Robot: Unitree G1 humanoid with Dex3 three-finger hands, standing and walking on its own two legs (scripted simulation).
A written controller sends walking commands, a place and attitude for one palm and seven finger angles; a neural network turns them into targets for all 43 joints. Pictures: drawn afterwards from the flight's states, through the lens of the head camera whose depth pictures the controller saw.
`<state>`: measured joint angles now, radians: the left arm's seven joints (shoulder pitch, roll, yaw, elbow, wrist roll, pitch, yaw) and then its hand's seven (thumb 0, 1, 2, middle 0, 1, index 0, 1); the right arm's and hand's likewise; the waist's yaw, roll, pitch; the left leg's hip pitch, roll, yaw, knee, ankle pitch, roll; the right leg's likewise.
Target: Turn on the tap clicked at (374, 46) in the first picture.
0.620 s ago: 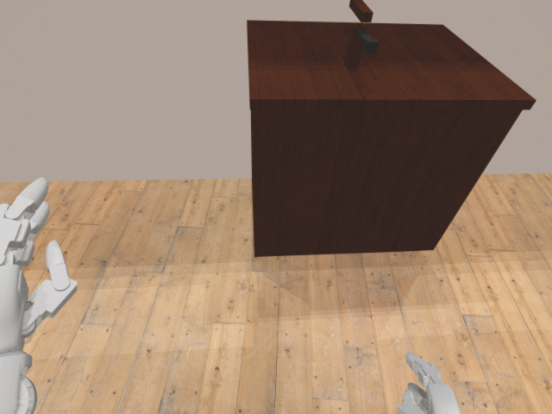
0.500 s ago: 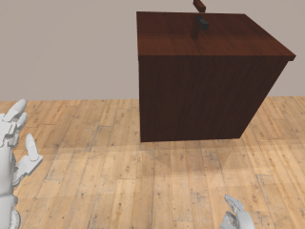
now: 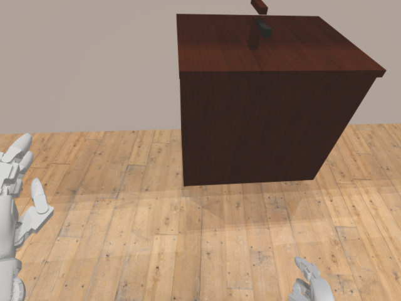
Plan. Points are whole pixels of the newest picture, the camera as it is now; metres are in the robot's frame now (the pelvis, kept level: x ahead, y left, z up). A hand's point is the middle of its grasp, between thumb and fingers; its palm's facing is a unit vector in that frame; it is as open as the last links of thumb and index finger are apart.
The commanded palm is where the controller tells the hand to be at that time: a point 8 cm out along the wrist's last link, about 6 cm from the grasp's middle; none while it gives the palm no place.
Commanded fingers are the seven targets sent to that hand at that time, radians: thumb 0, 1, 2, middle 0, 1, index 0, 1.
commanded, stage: walk to a spot facing it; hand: left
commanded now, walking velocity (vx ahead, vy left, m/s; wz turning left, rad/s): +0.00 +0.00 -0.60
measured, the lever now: (266, 32) +0.96 -0.15 +0.16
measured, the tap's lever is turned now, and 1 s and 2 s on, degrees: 0 0 0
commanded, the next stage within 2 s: none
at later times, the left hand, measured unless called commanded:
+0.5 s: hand (120, 203) +0.22 +0.15 +0.16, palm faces +0.20 -0.88 -0.42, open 7.4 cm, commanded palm +0.18 +0.20 +0.18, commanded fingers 0.00 0.90 0.90 -0.20 -0.30 -0.20 -0.30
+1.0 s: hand (213, 217) +0.21 +0.01 +0.16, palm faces -0.16 -0.88 -0.44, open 7.4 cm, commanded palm +0.19 +0.09 +0.18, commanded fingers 0.00 0.90 0.90 -0.20 -0.30 -0.20 -0.30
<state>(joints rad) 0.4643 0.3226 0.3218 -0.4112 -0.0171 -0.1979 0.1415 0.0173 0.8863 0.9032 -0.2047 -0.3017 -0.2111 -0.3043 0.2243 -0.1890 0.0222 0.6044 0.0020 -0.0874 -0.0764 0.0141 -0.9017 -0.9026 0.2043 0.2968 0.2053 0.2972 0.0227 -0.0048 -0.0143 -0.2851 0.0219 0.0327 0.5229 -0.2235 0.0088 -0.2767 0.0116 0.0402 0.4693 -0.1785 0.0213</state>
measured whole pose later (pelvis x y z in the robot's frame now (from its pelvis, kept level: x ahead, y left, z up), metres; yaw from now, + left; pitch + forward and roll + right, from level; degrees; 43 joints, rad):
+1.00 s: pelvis -0.09 -0.07 -0.01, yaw -32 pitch -1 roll +1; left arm 0.51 0.37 0.34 -0.52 -0.03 -0.23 0.12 0.02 0.88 0.90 -0.21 -0.30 -0.21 -0.30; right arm 0.20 -0.21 0.00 0.60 0.00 -0.01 -0.02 0.01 -0.90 -0.90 0.20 0.30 0.20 0.30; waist -0.03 -0.01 0.05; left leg -0.54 0.11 0.04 1.15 -0.43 -0.07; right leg -0.35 0.06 -0.02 0.59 -0.23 -0.09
